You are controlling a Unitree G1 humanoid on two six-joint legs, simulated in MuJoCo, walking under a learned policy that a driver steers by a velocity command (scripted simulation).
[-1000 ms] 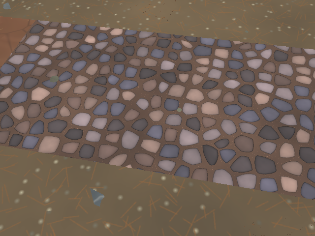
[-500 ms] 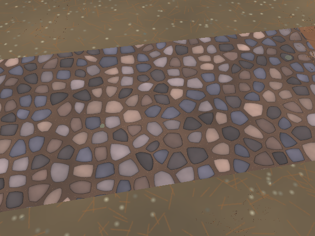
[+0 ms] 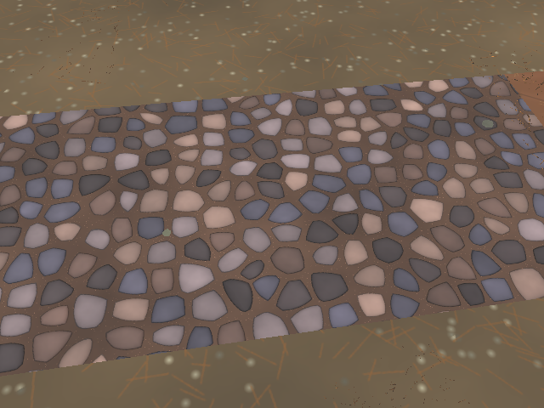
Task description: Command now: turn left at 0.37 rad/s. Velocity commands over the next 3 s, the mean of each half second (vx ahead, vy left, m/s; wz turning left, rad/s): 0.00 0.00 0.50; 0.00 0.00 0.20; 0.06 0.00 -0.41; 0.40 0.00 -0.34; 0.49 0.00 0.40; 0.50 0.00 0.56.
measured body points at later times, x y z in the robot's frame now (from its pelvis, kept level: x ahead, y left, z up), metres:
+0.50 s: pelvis -0.02 -0.04 +0.01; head +0.02 -0.05 +0.46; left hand +0.03 +0.26 -0.08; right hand +0.21 -0.29 -0.10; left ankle -0.07 +0.10 -0.65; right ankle +0.01 -0.14 -0.73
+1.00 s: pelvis -0.03 +0.00 +0.01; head -0.01 +0.02 +0.46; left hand -0.05 +0.30 -0.12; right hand +0.23 -0.15 -0.09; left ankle -0.06 +0.10 -0.73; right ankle +0.01 -0.14 -0.71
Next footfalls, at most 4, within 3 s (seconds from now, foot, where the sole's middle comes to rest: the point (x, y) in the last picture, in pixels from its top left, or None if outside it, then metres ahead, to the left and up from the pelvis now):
0.28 right None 0.05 -0.13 -0.77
0.72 left None -0.03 0.12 -0.77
1.06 right None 0.05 -0.12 -0.77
1.36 left None -0.03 0.13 -0.77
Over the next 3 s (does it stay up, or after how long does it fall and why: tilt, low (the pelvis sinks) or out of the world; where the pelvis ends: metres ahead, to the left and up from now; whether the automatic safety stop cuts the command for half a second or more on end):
stays up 0.71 -0.03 0.00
